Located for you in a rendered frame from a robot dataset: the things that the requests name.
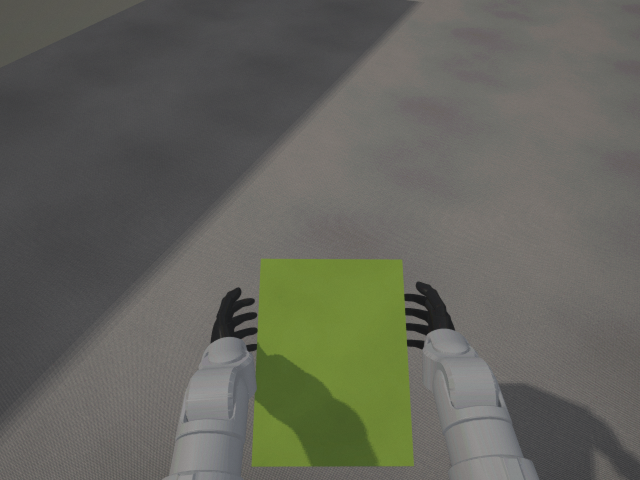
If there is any left robot hand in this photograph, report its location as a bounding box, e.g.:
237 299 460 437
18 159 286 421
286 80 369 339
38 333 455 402
210 287 258 352

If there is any right robot hand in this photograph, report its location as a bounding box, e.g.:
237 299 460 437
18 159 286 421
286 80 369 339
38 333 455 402
404 282 455 350

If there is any left robot forearm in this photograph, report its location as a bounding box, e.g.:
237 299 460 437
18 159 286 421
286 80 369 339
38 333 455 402
162 337 257 480

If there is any carton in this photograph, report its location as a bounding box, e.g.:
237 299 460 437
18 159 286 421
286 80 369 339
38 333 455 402
252 259 414 467

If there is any right robot forearm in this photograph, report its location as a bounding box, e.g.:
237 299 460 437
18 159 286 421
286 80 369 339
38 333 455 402
422 329 539 480

